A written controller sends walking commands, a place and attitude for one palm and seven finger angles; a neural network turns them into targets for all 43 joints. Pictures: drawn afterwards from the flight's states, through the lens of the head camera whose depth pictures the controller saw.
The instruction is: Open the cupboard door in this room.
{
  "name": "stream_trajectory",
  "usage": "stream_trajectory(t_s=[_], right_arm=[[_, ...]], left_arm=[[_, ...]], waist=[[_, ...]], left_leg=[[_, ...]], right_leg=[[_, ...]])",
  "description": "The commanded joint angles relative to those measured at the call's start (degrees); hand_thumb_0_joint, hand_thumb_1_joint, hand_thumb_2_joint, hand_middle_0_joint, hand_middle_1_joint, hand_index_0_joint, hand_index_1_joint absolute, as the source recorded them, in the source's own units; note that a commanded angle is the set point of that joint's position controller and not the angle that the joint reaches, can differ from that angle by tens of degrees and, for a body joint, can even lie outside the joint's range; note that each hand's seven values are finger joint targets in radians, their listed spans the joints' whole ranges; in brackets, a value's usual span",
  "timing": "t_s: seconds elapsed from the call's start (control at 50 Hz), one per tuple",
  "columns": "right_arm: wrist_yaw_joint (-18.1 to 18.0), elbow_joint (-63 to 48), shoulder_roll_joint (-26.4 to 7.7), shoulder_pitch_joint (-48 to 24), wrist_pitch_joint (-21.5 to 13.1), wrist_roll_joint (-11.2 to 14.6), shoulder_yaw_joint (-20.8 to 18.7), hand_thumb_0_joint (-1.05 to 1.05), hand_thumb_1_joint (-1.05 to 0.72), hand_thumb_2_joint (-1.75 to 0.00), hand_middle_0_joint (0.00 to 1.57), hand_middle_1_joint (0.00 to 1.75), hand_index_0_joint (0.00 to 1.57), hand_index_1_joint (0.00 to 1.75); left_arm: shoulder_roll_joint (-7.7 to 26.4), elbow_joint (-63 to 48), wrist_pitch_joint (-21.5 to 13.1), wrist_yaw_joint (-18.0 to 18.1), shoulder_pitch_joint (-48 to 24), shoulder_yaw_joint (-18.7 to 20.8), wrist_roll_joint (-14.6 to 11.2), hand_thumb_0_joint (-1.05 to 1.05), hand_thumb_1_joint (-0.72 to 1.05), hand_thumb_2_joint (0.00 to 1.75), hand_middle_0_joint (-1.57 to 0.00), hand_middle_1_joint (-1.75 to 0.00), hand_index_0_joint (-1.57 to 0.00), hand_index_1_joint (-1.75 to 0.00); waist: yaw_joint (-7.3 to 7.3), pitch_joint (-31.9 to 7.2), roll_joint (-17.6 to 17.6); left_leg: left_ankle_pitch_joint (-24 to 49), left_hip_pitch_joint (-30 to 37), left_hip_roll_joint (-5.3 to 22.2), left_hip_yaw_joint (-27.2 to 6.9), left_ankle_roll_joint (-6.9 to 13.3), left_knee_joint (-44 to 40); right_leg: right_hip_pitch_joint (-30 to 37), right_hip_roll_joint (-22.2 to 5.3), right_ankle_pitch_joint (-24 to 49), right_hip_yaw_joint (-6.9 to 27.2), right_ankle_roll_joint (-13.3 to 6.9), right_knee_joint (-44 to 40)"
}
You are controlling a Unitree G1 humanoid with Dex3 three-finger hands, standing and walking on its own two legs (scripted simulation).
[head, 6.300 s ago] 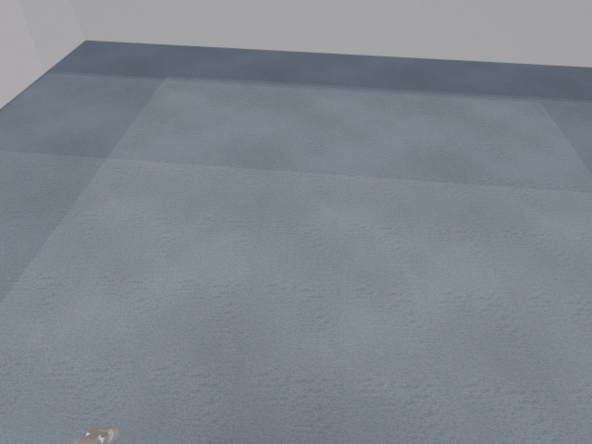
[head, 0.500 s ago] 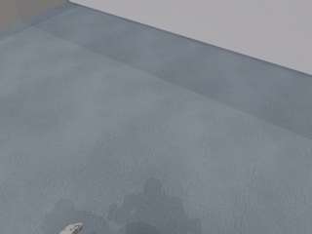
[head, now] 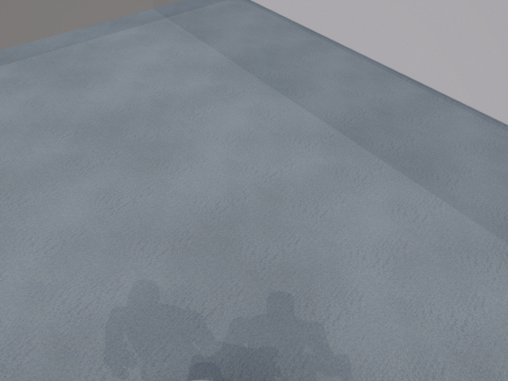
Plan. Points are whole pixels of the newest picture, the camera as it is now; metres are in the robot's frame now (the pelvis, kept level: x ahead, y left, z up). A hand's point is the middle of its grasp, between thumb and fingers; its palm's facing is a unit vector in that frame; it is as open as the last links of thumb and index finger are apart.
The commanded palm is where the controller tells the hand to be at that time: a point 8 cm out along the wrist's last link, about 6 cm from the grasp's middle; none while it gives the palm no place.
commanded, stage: turn or walk to find it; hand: left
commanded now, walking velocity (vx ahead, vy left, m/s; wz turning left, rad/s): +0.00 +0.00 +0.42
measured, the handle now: out of the picture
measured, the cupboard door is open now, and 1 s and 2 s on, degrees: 0 0 0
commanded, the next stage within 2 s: none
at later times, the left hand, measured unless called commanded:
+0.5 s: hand out of the picture +0.04 +0.21 -0.15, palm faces +0.18 -0.94 -0.28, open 7.4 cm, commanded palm none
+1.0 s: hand out of the picture -0.13 +0.22 -0.18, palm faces +0.44 -0.87 -0.24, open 7.4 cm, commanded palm none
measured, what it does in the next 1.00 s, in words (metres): steps on the spot, turning left: left foot, then right foot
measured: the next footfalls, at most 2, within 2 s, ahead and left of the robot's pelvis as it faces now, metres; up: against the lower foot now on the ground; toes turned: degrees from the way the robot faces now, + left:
left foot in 0.04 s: +0.03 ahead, +0.13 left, +0.00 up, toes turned +5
right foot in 0.48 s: +0.03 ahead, -0.11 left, +0.00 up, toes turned +7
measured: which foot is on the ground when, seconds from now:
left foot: up 0.00-0.02, down 0.04-0.48, up 0.50-0.90, down 0.92-1.00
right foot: down 0.00-0.04, up 0.06-0.46, down 0.48-0.92, up 0.94-1.00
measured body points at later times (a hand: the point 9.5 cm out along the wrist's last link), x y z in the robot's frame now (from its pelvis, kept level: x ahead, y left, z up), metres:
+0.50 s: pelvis -0.03 -0.01 +0.00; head +0.00 -0.03 +0.44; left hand +0.02 +0.26 -0.13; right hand +0.07 -0.24 -0.16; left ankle -0.01 +0.13 -0.73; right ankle -0.01 -0.11 -0.74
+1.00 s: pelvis -0.07 +0.01 -0.01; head -0.06 +0.05 +0.44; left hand -0.16 +0.27 -0.17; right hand +0.11 -0.18 -0.14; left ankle -0.11 +0.11 -0.73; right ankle -0.03 -0.11 -0.70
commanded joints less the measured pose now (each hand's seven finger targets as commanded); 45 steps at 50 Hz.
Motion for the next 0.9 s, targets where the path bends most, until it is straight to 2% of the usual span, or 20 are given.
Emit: stream_trajectory(t_s=[0.0, 0.02, 0.04, 0.1, 0.14, 0.32, 0.38, 0.42, 0.44, 0.46, 0.48, 0.5, 0.52, 0.54, 0.58, 0.7, 0.78, 0.84, 0.86, 0.88], right_arm=[[-0.3, -3.9, -8.5, 4.8, -3.4, -0.2, -1.6, 0.00, -0.90, -0.90, 0.20, 0.30, 0.20, 0.30], [-0.6, -4.0, -13.8, 6.0, -3.2, -0.3, -2.7, 0.00, -0.90, -0.90, 0.20, 0.30, 0.20, 0.30], [-1.1, -3.1, -13.5, 7.5, -3.1, -0.5, -2.8, 0.00, -0.90, -0.90, 0.20, 0.30, 0.20, 0.30], [-1.8, -5.1, -9.4, -0.9, -3.2, -0.5, -1.4, 0.00, -0.90, -0.90, 0.20, 0.30, 0.20, 0.30], [-1.8, -5.6, -8.8, -1.6, -3.6, -0.3, -1.2, 0.00, -0.90, -0.90, 0.20, 0.30, 0.20, 0.30], [-1.6, -5.4, -9.3, 2.0, -3.1, -0.7, -2.2, 0.00, -0.90, -0.90, 0.20, 0.30, 0.20, 0.30], [-1.3, -5.9, -9.0, 1.0, -2.8, -0.7, -2.4, 0.00, -0.90, -0.90, 0.20, 0.30, 0.20, 0.30], [-1.2, -6.5, -8.2, -0.1, -2.7, -0.3, -2.4, 0.00, -0.90, -0.90, 0.20, 0.30, 0.20, 0.30], [-0.9, -6.8, -5.9, 0.6, -2.8, 0.1, -2.3, 0.00, -0.90, -0.90, 0.20, 0.30, 0.20, 0.30], [-0.6, -8.1, -2.3, 1.4, -2.9, 0.3, -1.5, 0.00, -0.90, -0.90, 0.20, 0.30, 0.20, 0.30], [-0.8, -8.3, -4.6, 0.0, -2.1, -0.5, -2.2, 0.00, -0.90, -0.90, 0.20, 0.30, 0.20, 0.30], [-0.7, -7.5, -5.2, -1.0, -1.4, -0.7, -2.6, 0.00, -0.90, -0.90, 0.20, 0.30, 0.20, 0.30], [-0.3, -6.3, -4.7, -0.2, -1.1, -0.6, -2.7, 0.00, -0.90, -0.90, 0.20, 0.30, 0.20, 0.30], [0.0, -5.0, -4.2, 1.7, -0.9, -0.7, -2.6, 0.00, -0.90, -0.90, 0.20, 0.30, 0.20, 0.30], [0.3, -3.9, -3.6, 3.9, -0.8, -0.6, -2.4, 0.00, -0.90, -0.90, 0.20, 0.30, 0.20, 0.30], [0.2, -4.5, -2.6, -0.9, -1.0, -0.4, -1.5, 0.00, -0.90, -0.90, 0.20, 0.30, 0.20, 0.30], [0.0, -4.9, -2.0, -2.5, -1.8, 0.2, -0.7, 0.00, -0.90, -0.90, 0.20, 0.30, 0.20, 0.30], [-0.3, -4.1, -2.4, 0.8, -2.3, 0.2, -0.5, 0.00, -0.90, -0.90, 0.20, 0.30, 0.20, 0.30], [-0.3, -3.7, -3.4, 2.5, -2.7, 0.1, -0.7, 0.00, -0.90, -0.90, 0.20, 0.30, 0.20, 0.30], [-0.1, -3.7, -6.5, 4.6, -3.2, 0.0, -1.3, 0.00, -0.90, -0.90, 0.20, 0.30, 0.20, 0.30]], left_arm=[[9.0, -3.8, -0.1, 0.6, 0.9, 3.0, -1.3, 0.00, 0.90, 0.90, -0.20, -0.30, -0.20, -0.30], [5.7, -6.0, 0.2, 0.2, -0.5, 1.8, -1.2, 0.00, 0.90, 0.90, -0.20, -0.30, -0.20, -0.30], [6.8, -6.3, 1.1, 0.7, -4.6, 1.6, -0.6, 0.00, 0.90, 0.90, -0.20, -0.30, -0.20, -0.30], [6.9, -4.1, 1.0, -0.2, -4.2, 2.2, -0.7, 0.00, 0.90, 0.90, -0.20, -0.30, -0.20, -0.30], [6.7, -3.1, 1.0, -0.3, -2.3, 2.2, -0.7, 0.00, 0.90, 0.90, -0.20, -0.30, -0.20, -0.30], [5.1, -6.0, 0.5, 0.2, -5.2, 1.6, -1.1, 0.00, 0.90, 0.90, -0.20, -0.30, -0.20, -0.30], [5.2, -5.9, 0.1, 0.4, -2.9, 1.5, -1.4, 0.00, 0.90, 0.90, -0.20, -0.30, -0.20, -0.30], [5.7, -5.0, -0.6, 0.6, 1.3, 1.8, -1.4, 0.00, 0.90, 0.90, -0.20, -0.30, -0.20, -0.30], [8.3, -4.9, -1.3, 1.0, 2.5, 2.2, -1.0, 0.00, 0.90, 0.90, -0.20, -0.30, -0.20, -0.30], [13.2, -5.1, -1.7, 1.3, 2.7, 3.3, -0.2, 0.00, 0.90, 0.90, -0.20, -0.30, -0.20, -0.30], [13.8, -6.2, -1.6, 1.5, 1.8, 3.6, -0.7, 0.00, 0.90, 0.90, -0.20, -0.30, -0.20, -0.30], [12.4, -6.7, -1.5, 1.6, -0.9, 3.5, -0.7, 0.00, 0.90, 0.90, -0.20, -0.30, -0.20, -0.30], [10.8, -7.2, -1.5, 1.4, -3.7, 2.9, -0.8, 0.00, 0.90, 0.90, -0.20, -0.30, -0.20, -0.30], [9.2, -7.6, -1.6, 1.3, -6.3, 2.3, -0.8, 0.00, 0.90, 0.90, -0.20, -0.30, -0.20, -0.30], [7.7, -7.7, -1.9, 1.3, -7.0, 2.0, -0.7, 0.00, 0.90, 0.90, -0.20, -0.30, -0.20, -0.30], [10.1, -4.9, -1.7, 1.2, -0.3, 2.5, -0.2, 0.00, 0.90, 0.90, -0.20, -0.30, -0.20, -0.30], [11.8, -3.5, -1.4, 1.1, 1.2, 3.2, 0.0, 0.00, 0.90, 0.90, -0.20, -0.30, -0.20, -0.30], [12.4, -3.3, -0.9, 0.9, -0.1, 3.3, -0.3, 0.00, 0.90, 0.90, -0.20, -0.30, -0.20, -0.30], [11.9, -3.3, -0.6, 0.8, -0.7, 3.3, -0.7, 0.00, 0.90, 0.90, -0.20, -0.30, -0.20, -0.30], [10.0, -3.9, -0.2, 0.6, -0.7, 3.0, -1.1, 0.00, 0.90, 0.90, -0.20, -0.30, -0.20, -0.30]], waist=[[-2.86, -9.9, 6.3], [-3.72, -7.7, 19.6], [-5.68, -7.1, 16.5], [-1.91, -2.7, 10.9], [-1.32, -3.0, 9.1], [-3.13, -6.4, 9.7], [-2.03, -6.4, 10.4], [0.41, -8.2, 7.5], [0.79, -9.3, 0.9], [0.84, -8.1, -13.9], [1.88, -7.2, -15.0], [0.87, -4.4, -12.0], [-0.73, -2.1, -7.3], [-2.38, -1.2, -5.4], [-2.87, -1.7, -7.5], [0.83, -3.2, -8.8], [1.89, -5.6, -10.8], [-0.09, -7.1, -9.9], [-1.44, -7.3, -7.4], [-2.72, -9.0, 1.2]], left_leg=[[19.0, 16.1, 8.7, -10.1, 4.9, -22.7], [34.9, 17.1, 20.8, -23.7, 11.3, -24.1], [29.6, 11.0, 21.2, -23.3, 13.8, -24.9], [21.7, 5.0, 13.8, -16.3, 12.1, -25.1], [24.0, 5.4, 11.3, -14.2, 11.4, -25.1], [28.8, 9.8, 11.3, -20.0, 13.5, -22.2], [29.7, 5.1, 9.9, -21.5, 12.6, -20.5], [25.1, 0.0, 7.0, -20.1, 9.8, -16.3], [17.9, -6.1, 3.2, -16.7, 6.6, -10.5], [1.0, -16.7, -5.0, -7.2, 2.4, 0.7], [-8.1, -15.7, -4.3, -7.4, 1.8, 12.9], [-6.6, -15.5, -3.0, -9.1, 2.1, 20.6], [-3.0, -15.7, -2.2, -8.6, 1.9, 25.6], [0.7, -15.5, -1.5, -7.6, 1.3, 27.9], [3.5, -14.9, -0.8, -5.8, 0.3, 28.2], [-1.1, -12.3, 0.0, -2.1, -0.9, 14.9], [-3.2, -7.6, -0.1, 0.4, -0.2, 3.8], [3.9, 0.6, -1.1, 2.8, 0.6, -7.6], [9.8, 5.9, -0.5, 2.4, 1.3, -14.7], [16.8, 13.4, 4.6, -4.4, 3.1, -20.7]], right_leg=[[-7.6, -5.4, 6.7, 3.6, 1.0, 9.1], [-19.0, 0.6, -18.9, 3.4, 4.2, 19.7], [-17.0, 0.6, -19.3, 8.7, 3.7, 26.2], [-17.3, 0.8, -8.8, 11.3, 3.8, 31.2], [-15.7, 1.6, -6.2, 10.9, 4.2, 30.0], [-11.6, 4.5, -9.5, 11.1, 4.3, 15.4], [-4.5, 6.1, -6.7, 10.5, 3.6, 6.1], [5.2, 5.8, 2.7, 9.9, 3.3, -7.1], [12.0, 0.0, 4.1, 15.3, 1.7, -13.5], [16.0, -14.1, 6.9, 29.6, -4.1, -16.7], [8.1, -20.2, 8.3, 32.3, -8.9, -18.4], [3.1, -17.7, 6.4, 30.4, -9.7, -18.7], [0.8, -14.5, 5.8, 25.3, -8.5, -18.0], [0.2, -11.4, 7.0, 19.6, -7.0, -16.7], [1.3, -9.6, 10.7, 14.7, -5.9, -15.8], [7.8, -11.2, 19.1, 12.6, -7.4, -13.5], [10.4, -12.8, 27.4, 11.5, -8.3, -9.6], [6.9, -11.9, 25.5, 8.9, -5.5, -5.5], [3.4, -10.8, 21.7, 6.9, -3.1, -2.2], [-3.7, -7.5, 12.8, 4.2, -0.1, 6.2]])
